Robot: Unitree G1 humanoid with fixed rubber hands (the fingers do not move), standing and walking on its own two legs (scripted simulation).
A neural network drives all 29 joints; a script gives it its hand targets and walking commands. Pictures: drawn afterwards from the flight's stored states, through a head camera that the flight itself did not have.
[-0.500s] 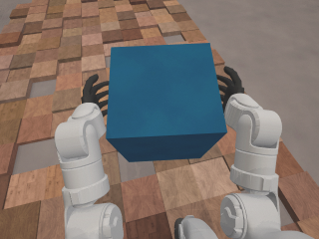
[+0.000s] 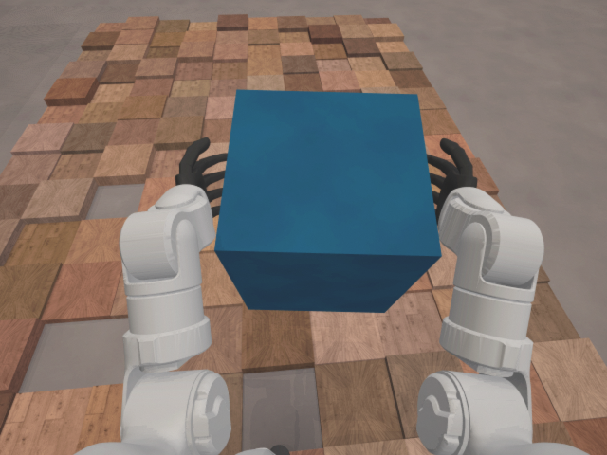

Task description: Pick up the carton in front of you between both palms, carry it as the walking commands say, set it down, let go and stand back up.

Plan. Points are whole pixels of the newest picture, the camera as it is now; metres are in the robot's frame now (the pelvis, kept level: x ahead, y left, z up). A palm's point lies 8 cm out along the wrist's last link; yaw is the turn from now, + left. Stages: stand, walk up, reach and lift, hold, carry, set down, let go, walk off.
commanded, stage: carry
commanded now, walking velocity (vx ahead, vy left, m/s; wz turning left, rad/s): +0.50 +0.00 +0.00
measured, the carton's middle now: (321, 217) +0.38 +0.01 +0.10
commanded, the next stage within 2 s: none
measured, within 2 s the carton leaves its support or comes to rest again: neither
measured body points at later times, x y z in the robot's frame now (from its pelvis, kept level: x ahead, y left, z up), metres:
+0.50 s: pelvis +0.31 +0.01 -0.01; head +0.35 +0.01 +0.44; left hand +0.67 +0.17 +0.11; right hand +0.68 -0.14 +0.10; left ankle +0.12 +0.08 -0.67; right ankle +0.42 -0.06 -0.73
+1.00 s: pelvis +0.62 +0.07 +0.03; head +0.64 +0.07 +0.48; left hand +0.96 +0.21 +0.11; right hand +0.95 -0.10 +0.12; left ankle +0.69 +0.14 -0.70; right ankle +0.52 -0.05 -0.62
